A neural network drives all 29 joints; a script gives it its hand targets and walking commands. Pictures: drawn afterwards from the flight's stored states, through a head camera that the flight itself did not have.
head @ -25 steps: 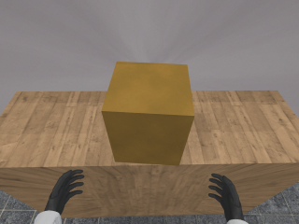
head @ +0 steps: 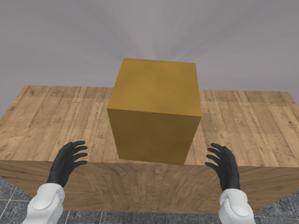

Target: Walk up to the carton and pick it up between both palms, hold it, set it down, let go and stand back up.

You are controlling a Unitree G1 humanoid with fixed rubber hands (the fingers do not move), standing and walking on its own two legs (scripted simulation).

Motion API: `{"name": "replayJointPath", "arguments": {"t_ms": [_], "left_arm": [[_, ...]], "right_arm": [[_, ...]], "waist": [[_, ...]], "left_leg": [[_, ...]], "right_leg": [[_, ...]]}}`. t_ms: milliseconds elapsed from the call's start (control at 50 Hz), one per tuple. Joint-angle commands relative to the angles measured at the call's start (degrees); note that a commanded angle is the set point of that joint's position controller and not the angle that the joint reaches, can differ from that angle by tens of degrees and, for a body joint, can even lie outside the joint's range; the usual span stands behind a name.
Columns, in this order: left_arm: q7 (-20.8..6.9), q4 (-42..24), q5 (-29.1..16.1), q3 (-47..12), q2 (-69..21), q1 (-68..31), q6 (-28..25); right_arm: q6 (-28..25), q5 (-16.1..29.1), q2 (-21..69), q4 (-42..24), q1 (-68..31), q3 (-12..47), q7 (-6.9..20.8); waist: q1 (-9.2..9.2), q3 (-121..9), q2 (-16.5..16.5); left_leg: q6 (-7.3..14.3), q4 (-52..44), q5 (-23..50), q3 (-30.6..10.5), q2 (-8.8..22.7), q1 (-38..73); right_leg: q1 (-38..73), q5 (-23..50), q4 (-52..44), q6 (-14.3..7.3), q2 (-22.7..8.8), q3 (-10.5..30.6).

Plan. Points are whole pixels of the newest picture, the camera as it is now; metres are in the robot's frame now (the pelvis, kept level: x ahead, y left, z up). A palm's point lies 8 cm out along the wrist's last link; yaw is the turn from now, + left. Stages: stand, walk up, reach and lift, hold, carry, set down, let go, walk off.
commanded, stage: reach and lift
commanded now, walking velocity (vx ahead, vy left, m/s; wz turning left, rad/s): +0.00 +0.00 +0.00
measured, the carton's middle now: (154, 114) +0.41 +0.03 +0.04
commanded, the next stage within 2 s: none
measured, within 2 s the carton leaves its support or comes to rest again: neither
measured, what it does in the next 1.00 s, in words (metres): stands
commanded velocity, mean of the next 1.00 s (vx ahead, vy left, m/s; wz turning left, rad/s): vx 0.00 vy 0.00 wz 0.00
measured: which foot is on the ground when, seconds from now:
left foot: down 0.00-1.00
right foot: down 0.00-1.00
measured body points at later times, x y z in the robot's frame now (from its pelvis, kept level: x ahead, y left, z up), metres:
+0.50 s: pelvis -0.01 +0.00 +0.00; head +0.00 +0.02 +0.45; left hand +0.30 +0.25 +0.10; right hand +0.30 -0.16 +0.09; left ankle -0.02 +0.11 -0.75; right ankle +0.00 -0.14 -0.75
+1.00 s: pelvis -0.02 -0.01 +0.00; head -0.01 +0.01 +0.45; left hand +0.37 +0.25 +0.17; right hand +0.37 -0.16 +0.15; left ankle -0.02 +0.11 -0.75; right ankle +0.00 -0.14 -0.75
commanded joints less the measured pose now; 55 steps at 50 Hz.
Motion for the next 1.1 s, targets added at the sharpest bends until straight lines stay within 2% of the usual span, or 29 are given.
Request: {"name": "replayJointPath", "arguments": {"t_ms": [0,80,120,140,200,220,280,340,380,420,440,480,520,560,620,660,680,740,780,800,860,880,920,940,960,980,1000,1040,1080], "left_arm": [[-0.13,-11.31,0.19,5.30,6.95,-10.94,1.46],[-0.32,-13.27,0.38,6.64,7.66,-16.06,5.06],[0.13,-15.84,0.29,7.25,8.21,-17.79,6.14],[0.17,-15.62,0.32,7.67,8.02,-18.64,6.89],[-0.72,-12.72,0.74,9.62,8.90,-21.25,9.20],[-0.87,-12.81,1.69,9.86,7.99,-20.81,10.36],[-1.41,-14.06,2.65,10.94,7.67,-23.10,14.26],[-1.51,-14.59,2.49,11.36,7.07,-26.30,17.11],[-1.26,-15.10,2.76,12.06,7.88,-31.81,18.85],[-0.63,-13.81,2.72,11.42,7.38,-35.95,20.75],[-0.37,-15.18,2.40,11.51,7.26,-36.71,21.64],[0.04,-11.73,2.20,11.52,8.13,-41.96,22.93],[0.56,-11.56,1.87,10.56,8.19,-44.64,23.63],[0.94,-7.48,3.09,11.08,8.65,-47.40,24.98],[1.20,-5.00,3.90,10.73,8.50,-51.60,26.92],[1.18,-2.38,2.84,10.30,9.66,-57.31,27.17],[1.42,-3.18,3.45,11.72,10.88,-57.66,26.96],[1.45,-3.69,3.76,12.01,11.82,-59.15,27.69],[1.18,0.68,4.51,11.67,11.67,-61.28,29.19],[1.05,0.31,4.36,11.50,11.38,-60.87,29.45],[0.84,4.64,3.28,10.81,12.76,-66.28,29.26],[0.80,3.51,3.47,11.46,13.44,-66.60,28.81],[0.60,6.03,3.79,11.50,14.48,-68.24,28.82],[0.12,9.93,3.24,10.71,14.38,-68.83,28.60],[-0.06,10.16,3.22,11.10,14.78,-70.97,28.23],[-0.21,13.87,2.99,10.13,15.57,-74.18,27.54],[-0.10,15.66,2.90,10.47,16.38,-76.06,26.99],[-0.10,14.52,2.21,9.82,16.79,-77.79,25.82],[0.00,12.41,1.90,9.75,17.30,-78.89,25.22]], "right_arm": [[0.33,0.93,-3.34,-11.32,-8.12,-1.23,-1.02],[3.02,1.06,-3.65,-13.10,-13.50,-1.39,-2.09],[3.69,1.74,-4.07,-13.94,-15.31,-1.74,-2.15],[4.12,2.58,-4.08,-14.21,-16.42,-1.39,-2.17],[5.94,3.54,-4.41,-13.29,-19.83,-0.55,-2.97],[6.39,4.23,-4.57,-12.93,-19.79,0.16,-3.18],[7.73,5.82,-6.90,-12.31,-22.27,0.32,-3.78],[9.03,6.26,-7.96,-13.14,-25.80,-0.68,-4.33],[10.26,6.84,-8.88,-12.79,-30.74,-1.55,-4.43],[12.40,6.91,-9.23,-10.44,-34.27,-3.19,-4.09],[12.76,6.95,-9.99,-12.36,-35.66,-3.44,-4.00],[14.46,7.16,-10.01,-9.25,-40.72,-4.54,-3.92],[15.18,7.50,-10.17,-9.89,-43.91,-5.29,-3.82],[16.78,7.78,-11.11,-4.04,-45.71,-5.73,-3.52],[18.60,8.62,-11.26,-1.14,-50.51,-5.87,-2.97],[19.56,8.64,-11.84,0.70,-56.17,-6.38,-2.98],[19.23,8.49,-12.01,-1.30,-57.05,-6.48,-3.27],[19.13,9.97,-13.46,0.13,-58.40,-6.35,-3.73],[20.30,10.84,-14.11,5.32,-60.69,-5.97,-3.37],[20.38,11.01,-14.28,4.55,-60.45,-6.54,-3.32],[21.01,9.63,-14.78,5.70,-66.75,-7.69,-3.81],[20.83,10.19,-14.66,4.74,-66.63,-7.29,-3.99],[20.90,11.23,-14.64,5.44,-69.10,-6.41,-3.91],[21.44,11.54,-14.55,8.35,-69.86,-6.19,-3.77],[21.71,12.11,-14.67,8.21,-71.54,-5.58,-3.81],[22.60,11.93,-14.77,11.93,-74.04,-6.36,-3.52],[22.91,11.66,-15.04,13.13,-75.54,-6.30,-3.46],[22.75,11.69,-14.85,13.02,-76.10,-6.63,-3.58],[21.93,12.50,-15.54,12.63,-77.17,-6.29,-3.85]], "waist": [[-0.81,-8.72,4.53],[-1.13,-10.79,2.49],[-1.17,-12.85,3.72],[-1.22,-12.88,4.47],[-1.30,-13.47,2.14],[-0.91,-13.81,3.55],[-1.70,-13.95,3.75],[-2.84,-14.53,1.63],[-2.72,-16.00,2.34],[-3.29,-13.54,3.84],[-3.21,-15.69,3.31],[-3.53,-15.65,3.54],[-3.90,-19.37,4.41],[-3.83,-17.63,5.73],[-3.54,-18.07,6.06],[-4.33,-20.04,4.48],[-3.63,-22.70,3.77],[-3.85,-25.12,4.88],[-4.44,-23.30,4.91],[-4.74,-23.88,5.33],[-6.35,-25.23,2.27],[-5.68,-26.86,2.78],[-5.05,-26.24,2.36],[-5.76,-25.21,1.38],[-5.05,-25.84,2.38],[-5.96,-25.08,2.53],[-5.62,-25.53,2.59],[-6.10,-27.86,2.81],[-6.41,-33.63,3.78]], "left_leg": [[-3.12,-1.95,19.86,0.01,-1.30,-0.45],[-2.23,-2.40,17.11,0.46,-1.67,-1.02],[-2.51,-1.67,19.43,0.67,-1.86,-0.87],[-2.48,-1.61,19.43,0.57,-1.85,-0.65],[-1.62,-1.60,18.96,0.71,-2.25,-0.58],[-2.03,-1.37,21.73,0.62,-2.12,0.45],[-2.95,-0.60,25.77,0.96,-2.34,1.78],[-2.47,-0.73,24.97,1.03,-2.42,1.85],[-2.46,-1.39,21.72,1.46,-2.69,0.96],[-2.86,-2.24,18.99,1.67,-2.16,-0.57],[-2.85,-2.06,19.48,2.07,-2.04,-0.20],[-2.34,-2.56,15.62,2.06,-1.74,-2.05],[-2.32,-1.94,15.77,1.78,-1.87,-1.79],[-2.32,-2.55,13.72,1.70,-1.63,-2.93],[-2.10,-3.76,11.15,1.56,-1.44,-4.76],[-1.53,-3.07,9.83,1.75,-1.81,-5.21],[-1.18,-2.50,11.19,2.02,-2.13,-4.46],[-2.42,-0.48,19.37,1.95,-2.31,-1.77],[-2.33,-0.56,18.92,1.33,-2.09,-1.76],[-2.47,-0.26,20.04,1.40,-2.16,-1.01],[-1.81,-0.16,17.65,1.55,-2.84,-2.61],[-1.85,0.01,19.11,1.70,-3.14,-2.41],[-1.56,0.40,20.29,1.62,-3.24,-1.95],[-1.34,0.20,19.23,1.35,-3.17,-2.91],[-1.21,0.03,19.02,1.46,-3.38,-3.44],[-0.98,-0.47,16.37,0.94,-3.20,-4.01],[-0.58,-0.71,14.44,0.89,-3.05,-4.65],[-0.66,-0.49,16.75,0.81,-2.87,-3.96],[-1.49,1.53,24.03,0.73,-3.02,-1.24]], "right_leg": [[3.28,6.11,-1.95,-3.25,2.02,1.30],[4.85,7.41,-1.78,-2.33,1.59,1.53],[5.17,9.25,-1.00,-2.19,1.88,1.36],[4.88,9.98,-0.97,-2.28,1.59,1.59],[6.06,14.11,-0.45,-1.20,0.98,1.75],[6.99,16.74,-0.18,-1.37,1.15,1.59],[7.72,21.18,0.08,-1.13,1.91,0.98],[7.15,20.93,-0.01,-0.90,2.17,0.56],[7.44,18.39,0.13,-0.98,2.19,0.33],[6.29,11.22,-0.90,-1.97,2.79,-0.20],[6.55,11.23,-0.82,-2.14,3.14,-0.29],[4.87,7.40,-0.97,-2.48,3.17,-0.46],[5.90,8.73,-0.09,-2.29,2.93,-0.53],[5.71,5.98,-0.21,-2.90,3.11,-0.69],[6.32,5.12,0.01,-2.98,3.32,-0.92],[4.60,4.50,0.21,-2.49,3.16,-0.87],[5.94,6.27,0.68,-2.01,3.16,-0.90],[8.44,13.16,1.64,-1.70,3.76,-1.35],[6.87,10.95,0.86,-2.12,4.04,-1.49],[6.59,12.24,0.93,-2.15,3.97,-1.40],[6.91,13.31,1.19,-1.29,3.91,-1.46],[8.39,15.55,1.55,-0.86,3.71,-1.36],[8.04,16.98,1.77,-0.76,3.47,-1.06],[7.98,16.66,1.53,-0.77,3.47,-1.10],[8.33,17.06,1.58,-0.76,3.08,-0.58],[6.93,14.04,1.25,-0.98,3.04,-0.72],[6.80,11.83,1.02,-1.24,2.99,-0.51],[8.14,15.08,1.38,-1.09,2.94,-0.54],[9.44,21.70,2.38,-1.01,3.37,-0.86]]}}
